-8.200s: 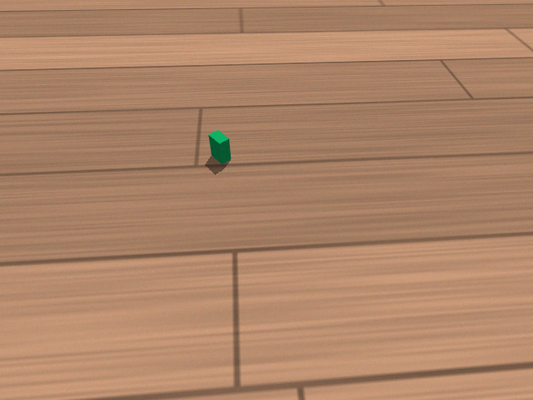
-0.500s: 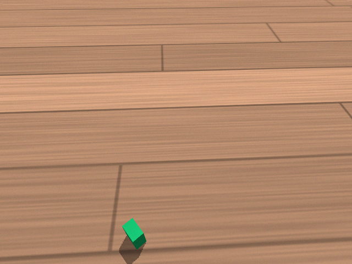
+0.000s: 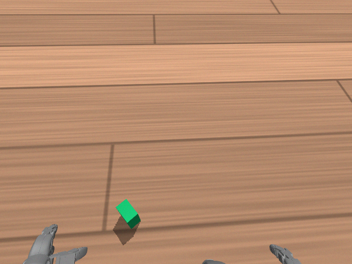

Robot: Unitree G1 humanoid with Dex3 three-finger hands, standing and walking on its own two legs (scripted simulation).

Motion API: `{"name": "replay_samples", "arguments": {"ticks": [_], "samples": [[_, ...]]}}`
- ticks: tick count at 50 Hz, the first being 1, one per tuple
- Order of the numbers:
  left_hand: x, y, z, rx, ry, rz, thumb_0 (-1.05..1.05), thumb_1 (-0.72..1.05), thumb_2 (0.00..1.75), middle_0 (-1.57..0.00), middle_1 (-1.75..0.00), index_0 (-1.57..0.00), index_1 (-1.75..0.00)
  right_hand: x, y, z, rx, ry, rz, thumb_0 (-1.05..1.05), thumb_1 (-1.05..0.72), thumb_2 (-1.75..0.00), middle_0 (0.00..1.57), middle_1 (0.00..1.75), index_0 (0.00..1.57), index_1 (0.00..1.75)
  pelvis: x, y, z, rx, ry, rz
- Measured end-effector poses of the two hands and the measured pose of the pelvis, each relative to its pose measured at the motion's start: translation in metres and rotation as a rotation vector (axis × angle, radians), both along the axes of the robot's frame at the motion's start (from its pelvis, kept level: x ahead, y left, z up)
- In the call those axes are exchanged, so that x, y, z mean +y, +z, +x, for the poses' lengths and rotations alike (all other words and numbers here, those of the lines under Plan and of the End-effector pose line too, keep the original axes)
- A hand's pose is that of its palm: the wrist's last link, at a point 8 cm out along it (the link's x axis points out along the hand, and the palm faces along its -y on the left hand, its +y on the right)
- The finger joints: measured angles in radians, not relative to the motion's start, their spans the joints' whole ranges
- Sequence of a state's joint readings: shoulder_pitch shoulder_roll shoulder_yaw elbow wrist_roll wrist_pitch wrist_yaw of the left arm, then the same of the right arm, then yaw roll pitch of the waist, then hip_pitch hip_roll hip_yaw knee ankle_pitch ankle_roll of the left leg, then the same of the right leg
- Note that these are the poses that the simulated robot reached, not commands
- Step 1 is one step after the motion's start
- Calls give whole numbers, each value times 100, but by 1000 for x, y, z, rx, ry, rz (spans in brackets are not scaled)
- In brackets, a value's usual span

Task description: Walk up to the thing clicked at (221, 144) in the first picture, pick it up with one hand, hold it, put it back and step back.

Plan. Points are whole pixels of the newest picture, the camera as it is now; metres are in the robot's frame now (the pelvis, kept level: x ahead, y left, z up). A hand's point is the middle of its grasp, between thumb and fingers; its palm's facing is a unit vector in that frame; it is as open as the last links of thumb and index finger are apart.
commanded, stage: go down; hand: left
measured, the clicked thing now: (128, 214) +0.40 +0.21 -0.69
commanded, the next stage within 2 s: none
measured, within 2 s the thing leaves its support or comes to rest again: neither
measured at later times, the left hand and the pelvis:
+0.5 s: hand out of the picture +0.16 +0.28 -0.17, palm faces +0.06 -0.94 -0.33, open 16.7 cm; pelvis +0.01 +0.02 -0.05, yaw +0 degrees
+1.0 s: hand out of the picture +0.15 +0.31 -0.21, palm faces +0.14 -0.94 -0.31, open 16.9 cm; pelvis -0.02 +0.01 -0.10, yaw +1 degrees
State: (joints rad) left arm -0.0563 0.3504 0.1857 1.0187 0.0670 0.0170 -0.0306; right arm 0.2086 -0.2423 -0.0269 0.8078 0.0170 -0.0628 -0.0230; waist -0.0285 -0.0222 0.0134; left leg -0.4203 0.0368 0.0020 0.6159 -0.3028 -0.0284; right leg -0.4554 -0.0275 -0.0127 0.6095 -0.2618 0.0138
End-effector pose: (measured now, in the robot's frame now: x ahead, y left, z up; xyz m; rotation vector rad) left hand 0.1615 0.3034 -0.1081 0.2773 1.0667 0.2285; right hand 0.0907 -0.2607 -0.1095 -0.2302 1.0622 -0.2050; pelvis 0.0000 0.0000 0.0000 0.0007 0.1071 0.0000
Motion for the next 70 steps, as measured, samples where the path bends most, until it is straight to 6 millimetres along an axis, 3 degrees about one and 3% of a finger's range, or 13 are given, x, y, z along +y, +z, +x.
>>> {"name": "replay_samples", "arguments": {"ticks": [10, 17, 23, 30, 47, 52, 56, 63, 70], "samples": [[15, -17, -13, 63, 17, 2, 0, -11, 19, -9, -9, -8, -10, 11, -9, 21, -101, 17, -5, 1, -80, -87, 20, 30, 20, 30, 12, -21, 6, 70, 1, -13], [17, -29, -17, 7, 21, -6, 0, -33, 15, -11, -10, -9, -13, 17, -14, 47, -183, 56, -44, 1, -77, -87, 20, 30, 20, 30, 17, -39, 7, 108, 8, -24], [21, -31, -18, 1, 15, -1, 0, -41, 14, -12, -11, -9, -13, 26, -14, 66, -254, 78, -58, 1, -76, -87, 20, 30, 20, 30, 19, -49, 8, 124, 13, -35], [24, -32, -23, 6, 29, 7, 0, -45, 15, -12, -11, -9, -14, 33, -18, 74, -305, 94, -58, 1, -76, -87, 20, 30, 20, 30, 19, -59, 6, 149, 19, -43], [38, -58, -35, -63, 54, -5, 0, -49, 11, -15, -12, -12, -15, 27, -51, 55, -295, 107, -80, 1, -78, -87, 20, 30, 20, 30, 14, -91, -10, 216, 21, -49], [58, -84, -23, -163, 63, -6, -1, -52, 10, -16, -13, -13, -15, 20, -75, 51, -297, 152, -99, 1, -79, -88, 20, 30, 20, 30, 13, -117, -23, 271, 22, -45], [75, -108, 4, -309, 39, 2, -1, -55, 10, -16, -14, -14, -17, 13, -109, 47, -274, 190, -121, 1, -81, -88, 20, 30, 20, 30, 12, -151, -35, 322, 21, -43], [87, -146, 49, -474, 2, -34, -1, -52, 8, -13, -11, -11, -13, 12, -170, 36, -189, 199, -116, 1, -84, -88, 20, 30, 20, 30, 12, -199, -47, 394, 13, -50], [104, -167, 58, -536, 13, -46, -1, -46, 8, -9, -8, -8, -9, 14, -214, 18, -90, 197, -94, 1, -86, -89, 20, 30, 21, 30, 13, -229, -52, 436, 10, -54]]}}
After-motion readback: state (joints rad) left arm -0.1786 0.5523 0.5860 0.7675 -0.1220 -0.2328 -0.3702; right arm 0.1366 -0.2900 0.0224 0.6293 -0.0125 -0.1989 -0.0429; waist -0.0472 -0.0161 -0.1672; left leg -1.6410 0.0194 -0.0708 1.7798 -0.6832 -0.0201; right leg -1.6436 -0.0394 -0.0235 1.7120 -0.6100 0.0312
